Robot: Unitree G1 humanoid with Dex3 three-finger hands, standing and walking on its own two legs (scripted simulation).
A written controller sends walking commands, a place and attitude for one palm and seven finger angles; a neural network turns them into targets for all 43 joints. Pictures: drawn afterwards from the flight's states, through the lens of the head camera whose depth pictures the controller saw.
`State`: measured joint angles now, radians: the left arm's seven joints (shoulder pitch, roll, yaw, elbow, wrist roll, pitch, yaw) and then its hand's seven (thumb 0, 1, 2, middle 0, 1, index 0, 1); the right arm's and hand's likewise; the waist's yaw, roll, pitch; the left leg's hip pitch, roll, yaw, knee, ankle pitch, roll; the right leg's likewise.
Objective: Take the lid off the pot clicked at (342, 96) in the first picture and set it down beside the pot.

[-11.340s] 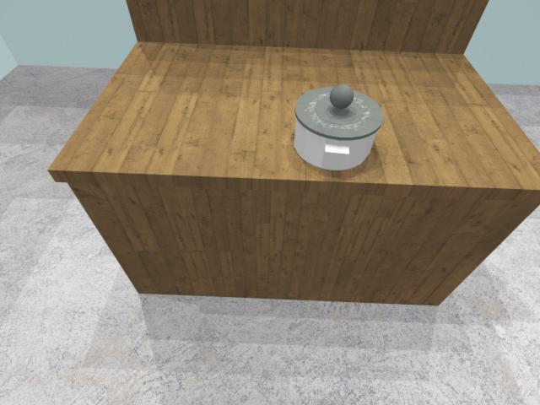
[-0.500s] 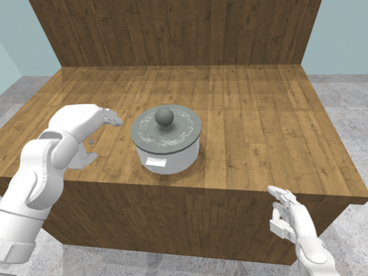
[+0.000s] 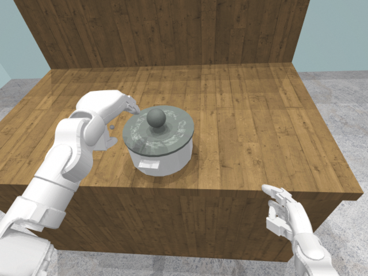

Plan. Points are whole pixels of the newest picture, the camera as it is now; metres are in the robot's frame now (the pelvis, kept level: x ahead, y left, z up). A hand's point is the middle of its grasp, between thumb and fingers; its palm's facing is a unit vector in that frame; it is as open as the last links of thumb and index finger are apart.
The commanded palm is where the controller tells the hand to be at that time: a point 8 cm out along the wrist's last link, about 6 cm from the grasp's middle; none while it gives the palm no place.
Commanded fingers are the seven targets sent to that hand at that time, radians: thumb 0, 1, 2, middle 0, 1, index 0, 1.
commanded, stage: move the open hand above the knob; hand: left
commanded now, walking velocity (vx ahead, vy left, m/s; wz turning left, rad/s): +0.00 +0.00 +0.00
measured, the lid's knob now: (156, 118) +0.50 +0.11 +0.08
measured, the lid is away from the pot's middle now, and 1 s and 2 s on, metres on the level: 0.00 0.00 0.00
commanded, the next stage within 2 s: lower the open fingers around the knob in 1.44 s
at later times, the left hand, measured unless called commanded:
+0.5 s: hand (134, 110) +0.42 +0.13 +0.17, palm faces -0.19 -0.04 -0.98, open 10.4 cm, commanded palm +0.42 +0.13 +0.23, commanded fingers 0.00 -0.38 1.54 -0.82 -0.08 -0.82 -0.08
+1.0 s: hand (148, 97) +0.47 +0.11 +0.17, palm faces -0.25 -0.05 -0.97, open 10.4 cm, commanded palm +0.46 +0.12 +0.23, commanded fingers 0.00 -0.38 1.54 -0.82 -0.08 -0.82 -0.08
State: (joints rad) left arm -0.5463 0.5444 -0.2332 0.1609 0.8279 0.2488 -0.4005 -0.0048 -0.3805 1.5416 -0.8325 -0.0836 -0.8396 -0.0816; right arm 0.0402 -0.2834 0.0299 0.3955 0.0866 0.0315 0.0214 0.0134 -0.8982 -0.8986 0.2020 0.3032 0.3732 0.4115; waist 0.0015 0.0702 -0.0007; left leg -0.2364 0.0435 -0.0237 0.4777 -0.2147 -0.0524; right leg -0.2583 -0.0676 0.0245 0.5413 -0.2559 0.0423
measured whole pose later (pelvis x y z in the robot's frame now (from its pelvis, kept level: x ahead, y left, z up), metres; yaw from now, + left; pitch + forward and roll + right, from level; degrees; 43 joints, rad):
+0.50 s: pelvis +0.01 +0.00 +0.00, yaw +0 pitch -1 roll +1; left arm -0.81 0.43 -0.33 0.46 0.87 0.32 -0.40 0.00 -0.38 1.54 -0.83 -0.08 -0.84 -0.08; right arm 0.04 -0.27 0.03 0.39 0.10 0.04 0.03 0.01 -0.90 -0.90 0.20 0.30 0.41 0.43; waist -0.03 0.06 -0.02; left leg -0.26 0.04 -0.02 0.49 -0.22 -0.05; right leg -0.28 -0.07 0.03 0.56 -0.27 0.04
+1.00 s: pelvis +0.02 +0.01 +0.00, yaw -1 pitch +2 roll +2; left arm -1.02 0.34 -0.31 0.77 0.90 0.31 -0.36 0.00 -0.38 1.54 -0.83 -0.08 -0.84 -0.08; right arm 0.04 -0.25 0.04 0.37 0.09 0.02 0.02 0.01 -0.90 -0.90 0.20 0.30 0.45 0.44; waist -0.07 0.05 -0.04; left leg -0.28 0.03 0.00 0.47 -0.23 -0.04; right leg -0.32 -0.08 0.05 0.54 -0.26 0.06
